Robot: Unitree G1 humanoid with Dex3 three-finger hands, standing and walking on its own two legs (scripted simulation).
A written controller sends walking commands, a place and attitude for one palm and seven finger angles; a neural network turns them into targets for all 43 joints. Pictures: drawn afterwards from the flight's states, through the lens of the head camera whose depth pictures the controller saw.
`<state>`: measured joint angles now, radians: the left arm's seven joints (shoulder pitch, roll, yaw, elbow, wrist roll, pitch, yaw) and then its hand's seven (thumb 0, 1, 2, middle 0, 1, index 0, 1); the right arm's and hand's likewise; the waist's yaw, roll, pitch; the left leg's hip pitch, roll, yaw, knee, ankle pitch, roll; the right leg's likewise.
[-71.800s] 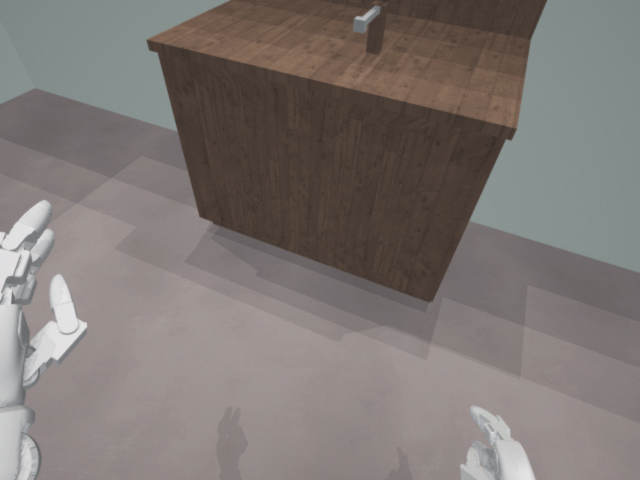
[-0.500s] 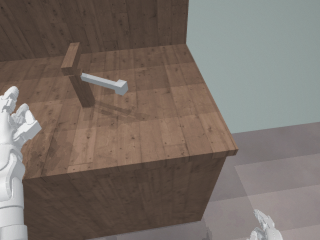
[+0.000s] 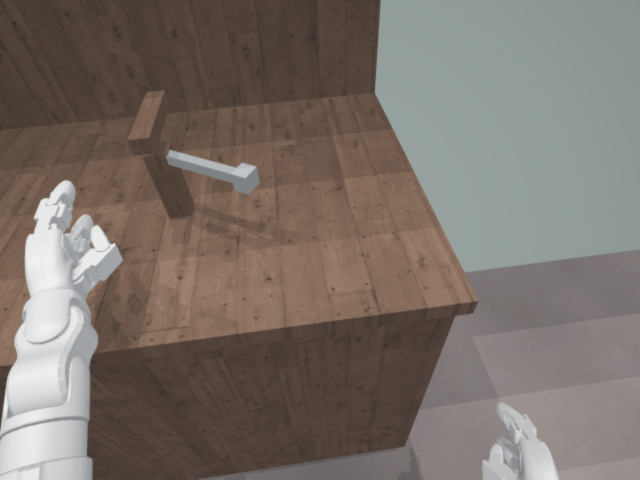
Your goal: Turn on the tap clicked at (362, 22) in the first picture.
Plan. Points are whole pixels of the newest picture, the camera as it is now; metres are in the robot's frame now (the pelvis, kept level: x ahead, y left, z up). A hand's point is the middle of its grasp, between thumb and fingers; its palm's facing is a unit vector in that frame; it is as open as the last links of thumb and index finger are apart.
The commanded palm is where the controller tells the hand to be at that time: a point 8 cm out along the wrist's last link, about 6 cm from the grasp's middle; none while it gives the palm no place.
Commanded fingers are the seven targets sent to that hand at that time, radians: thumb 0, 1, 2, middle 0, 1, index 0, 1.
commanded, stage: push the lever round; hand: left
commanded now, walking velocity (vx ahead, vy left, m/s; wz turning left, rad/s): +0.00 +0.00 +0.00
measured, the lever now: (245, 178) +0.45 +0.16 +0.16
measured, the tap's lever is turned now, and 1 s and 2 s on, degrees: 57 57 57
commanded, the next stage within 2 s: none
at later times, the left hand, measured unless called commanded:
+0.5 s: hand (137, 249) +0.31 +0.25 +0.16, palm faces +0.58 -0.82 -0.03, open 7.8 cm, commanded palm +0.27 +0.28 +0.15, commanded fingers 0.00 0.90 0.90 -0.15 -0.15 -0.15 -0.15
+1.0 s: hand (174, 234) +0.34 +0.21 +0.16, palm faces +0.65 -0.76 -0.04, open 7.8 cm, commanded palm +0.29 +0.24 +0.15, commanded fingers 0.00 0.90 0.90 -0.15 -0.15 -0.15 -0.15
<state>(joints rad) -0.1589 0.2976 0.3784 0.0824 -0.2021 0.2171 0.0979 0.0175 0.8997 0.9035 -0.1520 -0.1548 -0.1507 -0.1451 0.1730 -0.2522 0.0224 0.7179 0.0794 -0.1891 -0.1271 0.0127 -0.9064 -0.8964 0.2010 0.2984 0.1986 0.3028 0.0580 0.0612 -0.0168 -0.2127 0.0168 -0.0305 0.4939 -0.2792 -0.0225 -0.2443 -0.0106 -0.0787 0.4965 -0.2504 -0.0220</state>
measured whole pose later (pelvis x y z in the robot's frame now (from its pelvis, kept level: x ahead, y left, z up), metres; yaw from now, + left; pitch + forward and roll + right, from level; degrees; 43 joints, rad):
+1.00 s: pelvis -0.01 +0.00 +0.00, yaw +0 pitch -2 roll +0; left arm -0.31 0.10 0.21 0.09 -0.07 0.33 0.55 0.02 0.90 0.90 -0.15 -0.15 -0.15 -0.15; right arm 0.12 -0.22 0.01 0.77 0.03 -0.07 -0.09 0.01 -0.91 -0.90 0.20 0.30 0.20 0.30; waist 0.04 0.05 -0.02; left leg -0.19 0.02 -0.03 0.47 -0.25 -0.03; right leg -0.22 0.00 -0.08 0.47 -0.22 -0.03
